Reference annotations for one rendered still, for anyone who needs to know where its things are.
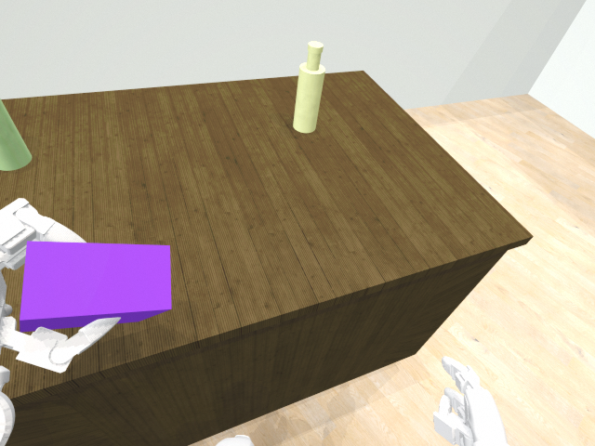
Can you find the table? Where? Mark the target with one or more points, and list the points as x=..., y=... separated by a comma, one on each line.
x=299, y=261

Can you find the sponge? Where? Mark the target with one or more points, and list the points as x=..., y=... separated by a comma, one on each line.
x=68, y=285

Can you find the robot left hand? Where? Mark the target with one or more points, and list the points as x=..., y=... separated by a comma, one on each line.
x=19, y=223

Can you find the robot right hand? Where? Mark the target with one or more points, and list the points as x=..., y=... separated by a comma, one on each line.
x=478, y=416

